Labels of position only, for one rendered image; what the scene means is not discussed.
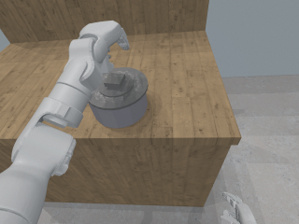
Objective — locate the knob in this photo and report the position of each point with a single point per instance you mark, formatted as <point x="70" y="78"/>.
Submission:
<point x="114" y="80"/>

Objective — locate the table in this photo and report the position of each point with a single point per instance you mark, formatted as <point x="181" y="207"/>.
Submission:
<point x="174" y="153"/>

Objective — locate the lid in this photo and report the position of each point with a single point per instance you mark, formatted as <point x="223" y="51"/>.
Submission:
<point x="133" y="88"/>

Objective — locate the robot right hand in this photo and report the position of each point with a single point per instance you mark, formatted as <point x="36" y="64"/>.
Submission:
<point x="242" y="215"/>

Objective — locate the robot left upper arm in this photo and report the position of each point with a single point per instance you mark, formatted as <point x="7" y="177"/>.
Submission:
<point x="23" y="185"/>

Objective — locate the pot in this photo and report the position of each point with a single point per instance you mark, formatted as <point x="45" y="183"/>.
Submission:
<point x="121" y="118"/>

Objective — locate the left robot forearm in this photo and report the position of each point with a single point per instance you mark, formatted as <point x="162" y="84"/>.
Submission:
<point x="73" y="90"/>

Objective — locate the robot left hand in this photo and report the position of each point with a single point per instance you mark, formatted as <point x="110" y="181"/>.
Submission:
<point x="112" y="32"/>

